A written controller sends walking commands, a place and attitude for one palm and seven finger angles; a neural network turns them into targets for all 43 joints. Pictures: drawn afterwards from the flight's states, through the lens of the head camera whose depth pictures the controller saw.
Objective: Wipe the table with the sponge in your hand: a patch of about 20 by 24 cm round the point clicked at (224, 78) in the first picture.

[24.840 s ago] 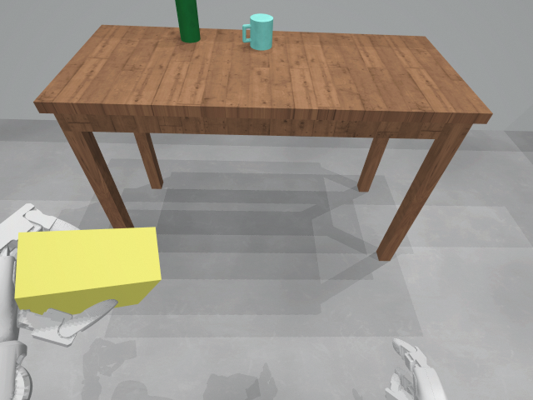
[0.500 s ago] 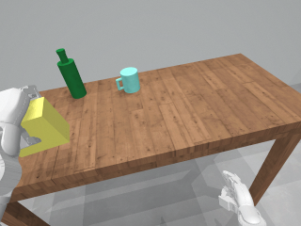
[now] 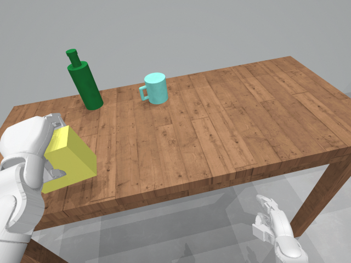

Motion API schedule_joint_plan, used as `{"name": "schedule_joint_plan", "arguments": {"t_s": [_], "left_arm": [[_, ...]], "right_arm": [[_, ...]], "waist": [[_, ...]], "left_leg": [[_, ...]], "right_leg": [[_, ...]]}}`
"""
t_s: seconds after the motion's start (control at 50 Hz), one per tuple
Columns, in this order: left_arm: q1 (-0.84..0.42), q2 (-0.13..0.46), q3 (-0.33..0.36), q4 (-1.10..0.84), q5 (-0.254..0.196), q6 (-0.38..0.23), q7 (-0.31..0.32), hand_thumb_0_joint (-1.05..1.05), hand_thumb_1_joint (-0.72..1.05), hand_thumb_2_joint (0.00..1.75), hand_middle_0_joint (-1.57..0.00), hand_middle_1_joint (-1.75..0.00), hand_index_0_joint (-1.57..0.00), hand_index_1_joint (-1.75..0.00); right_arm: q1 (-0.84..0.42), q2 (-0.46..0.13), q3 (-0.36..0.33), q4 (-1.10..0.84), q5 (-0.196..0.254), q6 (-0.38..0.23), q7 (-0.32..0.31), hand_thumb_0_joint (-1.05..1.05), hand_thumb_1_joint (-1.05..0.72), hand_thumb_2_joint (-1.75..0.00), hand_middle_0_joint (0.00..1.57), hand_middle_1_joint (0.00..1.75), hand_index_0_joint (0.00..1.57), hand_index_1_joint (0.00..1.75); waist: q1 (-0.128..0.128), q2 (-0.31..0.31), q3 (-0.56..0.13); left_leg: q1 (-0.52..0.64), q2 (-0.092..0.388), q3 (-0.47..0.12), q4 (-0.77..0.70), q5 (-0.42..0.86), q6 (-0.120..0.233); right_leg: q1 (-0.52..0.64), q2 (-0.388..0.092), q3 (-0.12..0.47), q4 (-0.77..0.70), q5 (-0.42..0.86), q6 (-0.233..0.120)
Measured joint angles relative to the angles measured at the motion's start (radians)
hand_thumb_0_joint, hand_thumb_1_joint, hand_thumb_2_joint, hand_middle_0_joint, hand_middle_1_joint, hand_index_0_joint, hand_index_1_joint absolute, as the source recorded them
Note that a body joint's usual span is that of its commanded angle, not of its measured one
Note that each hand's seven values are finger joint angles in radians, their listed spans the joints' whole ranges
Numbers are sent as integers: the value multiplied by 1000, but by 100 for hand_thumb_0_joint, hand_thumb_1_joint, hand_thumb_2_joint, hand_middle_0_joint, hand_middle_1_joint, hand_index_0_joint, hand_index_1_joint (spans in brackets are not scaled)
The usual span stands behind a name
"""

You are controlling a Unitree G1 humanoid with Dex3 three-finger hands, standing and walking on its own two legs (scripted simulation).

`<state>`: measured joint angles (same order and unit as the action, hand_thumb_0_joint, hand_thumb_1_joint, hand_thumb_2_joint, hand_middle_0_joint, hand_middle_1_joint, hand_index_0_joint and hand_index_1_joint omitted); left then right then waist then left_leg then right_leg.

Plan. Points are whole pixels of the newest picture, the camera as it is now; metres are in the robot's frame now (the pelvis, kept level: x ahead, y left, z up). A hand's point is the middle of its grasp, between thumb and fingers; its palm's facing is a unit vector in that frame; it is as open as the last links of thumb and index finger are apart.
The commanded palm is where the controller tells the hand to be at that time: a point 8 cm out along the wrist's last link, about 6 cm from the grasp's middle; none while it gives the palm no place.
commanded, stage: move the sponge above the wiping area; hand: left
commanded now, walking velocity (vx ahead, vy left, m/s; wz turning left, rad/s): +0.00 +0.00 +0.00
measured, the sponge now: (61, 165) +0.26 +0.32 +0.11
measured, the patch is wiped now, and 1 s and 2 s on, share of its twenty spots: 0.00 0.10 0.10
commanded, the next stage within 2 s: none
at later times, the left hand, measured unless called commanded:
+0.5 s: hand (86, 161) +0.27 +0.26 +0.11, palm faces +0.00 -0.12 -0.99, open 10.0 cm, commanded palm +0.24 +0.26 +0.22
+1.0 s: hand (95, 150) +0.30 +0.24 +0.13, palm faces +0.02 -0.03 -1.00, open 10.0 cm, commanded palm +0.28 +0.25 +0.21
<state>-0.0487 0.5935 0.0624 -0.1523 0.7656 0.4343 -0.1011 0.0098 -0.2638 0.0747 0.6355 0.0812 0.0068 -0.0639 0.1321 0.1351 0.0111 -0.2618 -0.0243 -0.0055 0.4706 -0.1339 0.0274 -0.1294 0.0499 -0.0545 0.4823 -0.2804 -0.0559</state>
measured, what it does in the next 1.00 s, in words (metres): stands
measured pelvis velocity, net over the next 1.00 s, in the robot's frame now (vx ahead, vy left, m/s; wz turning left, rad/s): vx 0.00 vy -0.01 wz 0.01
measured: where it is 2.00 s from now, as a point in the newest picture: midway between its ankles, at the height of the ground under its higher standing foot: outside the picture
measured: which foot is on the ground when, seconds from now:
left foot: down 0.00-1.00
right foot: down 0.00-1.00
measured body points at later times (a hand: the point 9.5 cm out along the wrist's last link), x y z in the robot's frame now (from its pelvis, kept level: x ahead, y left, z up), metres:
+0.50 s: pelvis -0.01 +0.01 +0.00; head -0.02 -0.04 +0.45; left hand +0.27 +0.26 +0.17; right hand +0.25 -0.17 -0.08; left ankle +0.08 +0.10 -0.74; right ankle -0.01 -0.08 -0.74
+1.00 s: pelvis +0.00 -0.01 +0.00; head -0.02 -0.06 +0.45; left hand +0.29 +0.24 +0.18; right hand +0.23 -0.23 -0.09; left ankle +0.08 +0.10 -0.74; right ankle -0.01 -0.08 -0.74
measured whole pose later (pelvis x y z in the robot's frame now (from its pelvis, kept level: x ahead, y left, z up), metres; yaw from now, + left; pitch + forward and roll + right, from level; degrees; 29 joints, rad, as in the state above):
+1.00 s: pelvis +0.00 -0.01 +0.00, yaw +0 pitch -5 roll +0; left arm -0.18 0.54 -0.14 0.01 0.90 0.26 -0.11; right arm 0.08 -0.28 0.05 0.68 0.06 -0.02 -0.09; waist 0.11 0.11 0.02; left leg -0.26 -0.02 -0.02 0.48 -0.14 0.01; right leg -0.12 0.06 -0.06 0.49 -0.30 -0.08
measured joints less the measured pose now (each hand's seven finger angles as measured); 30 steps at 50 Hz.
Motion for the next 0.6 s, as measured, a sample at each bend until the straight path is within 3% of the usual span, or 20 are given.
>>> {"name": "schedule_joint_plan", "arguments": {"t_s": [0.06,0.14,0.2,0.28,0.34,0.42,0.48,0.52,0.56,0.6], "left_arm": [[52,-51,-106,-42,29,-19,-44,0,-51,103,-74,-137,-76,-137],[81,-27,-208,-109,103,-111,-38,0,-51,103,-74,-136,-76,-136],[40,2,-188,-101,103,-146,26,0,-51,103,-75,-136,-77,-136],[-67,-7,-101,-19,64,-92,84,0,-51,103,-75,-136,-77,-135],[-119,-27,-64,39,60,-16,68,0,-51,103,-74,-136,-77,-136],[-121,-76,-124,74,76,40,15,0,-51,103,-74,-136,-76,-136],[-93,-109,-212,80,105,17,-22,0,-51,103,-74,-137,-76,-136],[-79,-106,-265,71,150,-19,-33,0,-51,103,-74,-136,-76,-136],[-73,-90,-279,55,165,-70,-19,0,-51,103,-74,-136,-76,-136],[-69,-71,-254,38,148,-111,15,0,-51,103,-74,-136,-77,-136]], "right_arm": [[0,-4,0,-12,-13,-15,-1,1,-90,-90,21,30,20,30],[2,5,2,-1,-43,-28,-11,1,-90,-90,21,30,20,30],[3,16,-2,19,-45,-25,-9,1,-90,-90,21,30,20,30],[-2,22,-1,46,-29,-7,5,1,-90,-90,21,30,20,30],[-2,20,5,42,-13,8,12,1,-90,-90,21,30,20,30],[6,8,6,19,4,7,14,1,-90,-90,21,30,20,30],[7,5,6,12,-4,-2,10,1,-90,-90,21,30,20,30],[10,8,5,12,-16,-11,4,1,-90,-90,21,30,20,30],[18,13,2,19,-30,-18,-1,1,-90,-90,21,30,20,30],[25,19,1,30,-35,-25,-3,1,-90,-90,21,30,20,30]], "waist": [[-5,-3,9],[8,-26,18],[22,-33,19],[22,-29,8],[12,-23,-3],[1,-10,-4],[-6,-10,8],[-5,-16,12],[-3,-20,13],[0,-23,8]], "left_leg": [[-6,-8,6,5,-2,9],[3,-12,16,8,-8,14],[22,-8,21,-3,-6,12],[31,-8,13,-22,7,9],[23,-10,7,-33,19,9],[1,-16,1,-26,24,13],[-7,-20,4,-16,21,15],[-9,-19,10,-9,16,15],[-2,-17,14,-8,12,13],[11,-12,19,-13,10,9]], "right_leg": [[-11,-9,4,16,-7,7],[-9,-14,14,30,-16,8],[10,-11,20,14,-9,6],[23,-9,14,-11,6,7],[15,-11,7,-18,13,9],[-8,-16,-1,-2,10,12],[-23,-21,1,21,0,13],[-29,-21,7,35,-6,10],[-24,-19,12,38,-10,7],[-13,-14,18,31,-9,3]]}}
